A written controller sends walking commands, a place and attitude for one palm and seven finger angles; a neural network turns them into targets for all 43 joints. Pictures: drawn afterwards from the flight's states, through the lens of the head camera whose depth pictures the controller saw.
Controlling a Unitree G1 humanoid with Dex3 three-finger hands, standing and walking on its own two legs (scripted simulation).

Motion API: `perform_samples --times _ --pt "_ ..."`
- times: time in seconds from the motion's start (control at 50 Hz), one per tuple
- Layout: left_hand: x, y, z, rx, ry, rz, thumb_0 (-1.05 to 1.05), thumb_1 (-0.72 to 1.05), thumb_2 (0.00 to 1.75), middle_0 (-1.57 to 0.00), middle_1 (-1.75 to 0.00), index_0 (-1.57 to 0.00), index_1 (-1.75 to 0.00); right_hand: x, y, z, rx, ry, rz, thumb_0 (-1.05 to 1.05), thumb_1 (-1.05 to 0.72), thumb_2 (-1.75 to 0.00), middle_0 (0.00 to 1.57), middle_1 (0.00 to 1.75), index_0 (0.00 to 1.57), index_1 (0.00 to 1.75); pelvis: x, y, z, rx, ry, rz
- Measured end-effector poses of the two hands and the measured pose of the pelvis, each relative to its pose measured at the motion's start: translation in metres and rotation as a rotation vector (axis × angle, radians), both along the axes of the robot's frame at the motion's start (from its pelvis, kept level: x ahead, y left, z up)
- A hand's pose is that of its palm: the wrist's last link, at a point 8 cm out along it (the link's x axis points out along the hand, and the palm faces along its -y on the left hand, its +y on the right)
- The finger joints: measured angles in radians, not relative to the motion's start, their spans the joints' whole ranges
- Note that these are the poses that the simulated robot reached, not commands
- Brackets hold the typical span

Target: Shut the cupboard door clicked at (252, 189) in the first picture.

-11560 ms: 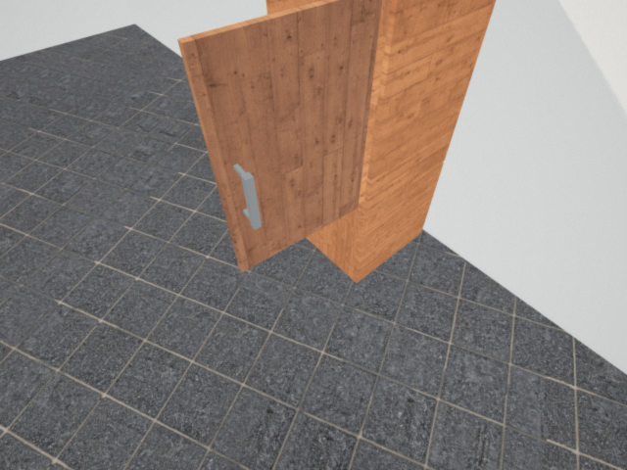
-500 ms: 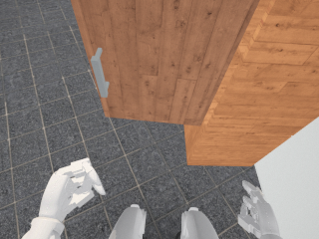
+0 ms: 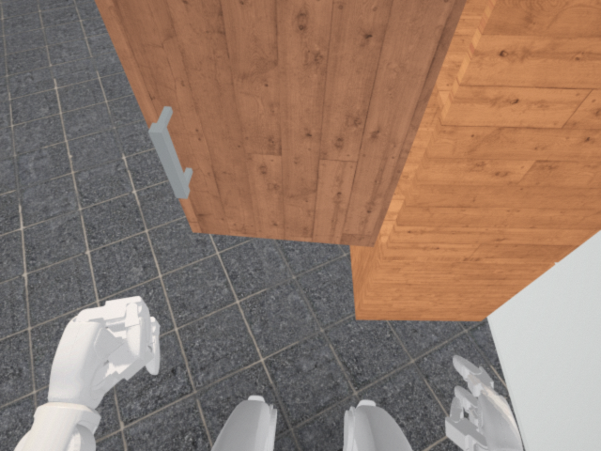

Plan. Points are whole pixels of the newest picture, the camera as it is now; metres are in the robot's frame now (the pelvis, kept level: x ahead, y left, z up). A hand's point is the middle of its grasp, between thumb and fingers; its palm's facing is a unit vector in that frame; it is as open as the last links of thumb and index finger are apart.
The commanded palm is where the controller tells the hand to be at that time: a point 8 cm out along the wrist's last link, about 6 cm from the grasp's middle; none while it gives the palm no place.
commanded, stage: raise the hand and make a fist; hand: left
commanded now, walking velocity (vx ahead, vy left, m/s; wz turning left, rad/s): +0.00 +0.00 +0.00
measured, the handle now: (175, 155) +0.52 +0.24 +0.05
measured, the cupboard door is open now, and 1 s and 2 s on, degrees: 86 86 86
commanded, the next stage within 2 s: bring the fist close to the handle in 0.30 s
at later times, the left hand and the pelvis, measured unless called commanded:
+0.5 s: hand (157, 359) +0.22 +0.18 +0.05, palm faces -0.04 -1.00 -0.04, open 3.1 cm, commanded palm +0.22 +0.23 +0.05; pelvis -0.01 +0.00 +0.00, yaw +0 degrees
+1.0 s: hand (166, 263) +0.34 +0.20 +0.04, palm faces -0.03 -1.00 -0.03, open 3.1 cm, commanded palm +0.32 +0.25 +0.05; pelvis -0.01 +0.01 +0.01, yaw -1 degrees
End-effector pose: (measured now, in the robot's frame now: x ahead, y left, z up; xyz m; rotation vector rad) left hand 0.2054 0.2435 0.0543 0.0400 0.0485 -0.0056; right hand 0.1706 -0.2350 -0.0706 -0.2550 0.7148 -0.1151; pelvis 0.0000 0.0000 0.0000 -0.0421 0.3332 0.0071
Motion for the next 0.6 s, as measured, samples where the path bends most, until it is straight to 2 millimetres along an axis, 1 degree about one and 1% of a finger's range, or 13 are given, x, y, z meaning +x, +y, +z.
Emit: perform_samples --times 0.06,0.1,0.16,0.24,0.28,0.38,0.46,0.5,0.54,0.6 --pt "0.0 -0.009 -0.012 -0.017 0.063 -0.031 0.01 0.9 0.9 -1.3 -1.5 -1.3 -1.5 -0.004 -0.007 -0.001 -0.006 0.005 -0.018 0.01 -0.9 -0.89 0.2 0.3 0.21 0.3 0.0 -0.002 0.0 0.006 0.002 -0.004" --pt "-0.001 -0.015 -0.015 -0.02 0.077 -0.051 0.02 0.9 0.9 -1.3 -1.5 -1.3 -1.5 -0.006 -0.011 0.0 -0.012 0.003 -0.027 0.01 -0.9 -0.89 0.2 0.3 0.21 0.3 0.0 -0.004 -0.001 0.009 0.002 -0.007" --pt "-0.001 -0.018 -0.008 -0.013 0.034 -0.048 0.02 0.9 0.9 -1.3 -1.5 -1.3 -1.5 -0.007 -0.015 0.001 -0.02 -0.003 -0.036 0.01 -0.9 -0.89 0.2 0.3 0.21 0.3 0.0 -0.006 -0.001 0.013 -0.002 -0.01" --pt "-0.002 -0.013 0.003 0.001 -0.04 -0.007 0.02 0.9 0.89 -1.3 -1.5 -1.3 -1.5 -0.006 -0.015 0.001 -0.015 -0.008 -0.031 0.01 -0.9 -0.89 0.2 0.3 0.21 0.3 -0.002 -0.007 -0.002 0.014 -0.006 -0.007" --pt "-0.003 -0.011 0.002 0.001 -0.037 0.003 0.02 0.9 0.89 -1.3 -1.5 -1.3 -1.5 -0.005 -0.014 0.0 -0.008 -0.01 -0.026 0.01 -0.9 -0.89 0.2 0.3 0.21 0.3 -0.003 -0.007 -0.002 0.014 -0.007 -0.006" --pt "-0.01 -0.015 -0.011 -0.017 0.038 -0.029 0.01 0.9 0.9 -1.3 -1.5 -1.3 -1.5 -0.003 -0.009 0.002 0.001 -0.024 -0.019 0.01 -0.9 -0.89 0.2 0.3 0.21 0.3 -0.006 -0.006 -0.001 0.012 -0.012 -0.005" --pt "-0.012 -0.015 -0.008 -0.01 0.015 -0.041 0.02 0.9 0.9 -1.3 -1.5 -1.3 -1.5 -0.002 -0.005 0.005 -0.005 -0.039 -0.011 0.01 -0.9 -0.89 0.2 0.3 0.21 0.3 -0.008 -0.004 -0.001 0.01 -0.016 -0.005" --pt "-0.007 -0.013 -0.003 0.002 -0.03 -0.033 0.02 0.9 0.9 -1.31 -1.5 -1.3 -1.5 -0.002 -0.003 0.004 -0.012 -0.042 0.002 0.01 -0.9 -0.89 0.2 0.3 0.21 0.3 -0.009 -0.003 -0.002 0.005 -0.015 0.0" --pt "0.002 -0.01 0.0 0.011 -0.074 -0.023 0.02 0.9 0.89 -1.31 -1.5 -1.3 -1.5 -0.003 -0.002 0.001 -0.017 -0.039 0.014 0.01 -0.9 -0.89 0.2 0.3 0.21 0.3 -0.012 -0.002 -0.005 0.002 -0.012 0.003" --pt "0.022 -0.008 -0.004 0.005 -0.092 -0.027 0.02 0.9 0.9 -1.31 -1.5 -1.3 -1.5 -0.006 0.0 -0.004 -0.02 -0.022 0.021 0.01 -0.9 -0.89 0.2 0.3 0.21 0.3 -0.015 -0.001 -0.008 0.0 -0.006 0.005"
